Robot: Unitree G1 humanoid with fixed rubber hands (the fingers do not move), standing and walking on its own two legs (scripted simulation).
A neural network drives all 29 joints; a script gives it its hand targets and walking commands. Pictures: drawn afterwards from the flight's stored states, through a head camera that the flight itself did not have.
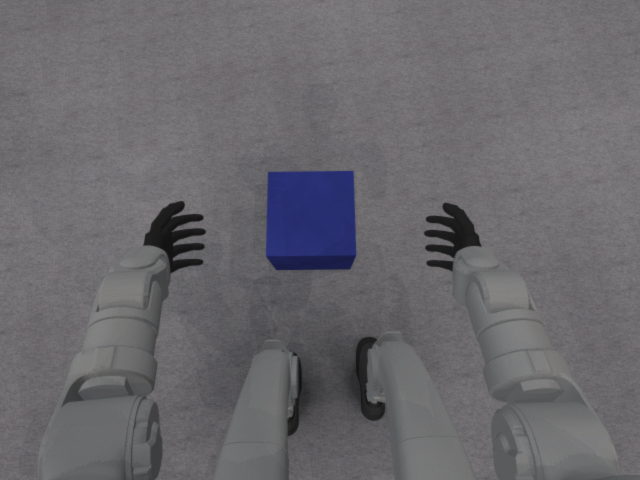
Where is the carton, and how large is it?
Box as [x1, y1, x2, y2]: [266, 171, 355, 269]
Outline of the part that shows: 268,172 266,256 276,269 350,268 355,256 353,171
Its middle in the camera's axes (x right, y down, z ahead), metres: -0.02 -0.04 +1.01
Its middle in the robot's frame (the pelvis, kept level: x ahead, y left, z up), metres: +0.54 +0.04 -0.58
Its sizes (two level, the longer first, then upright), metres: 0.210 0.209 0.204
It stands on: the floor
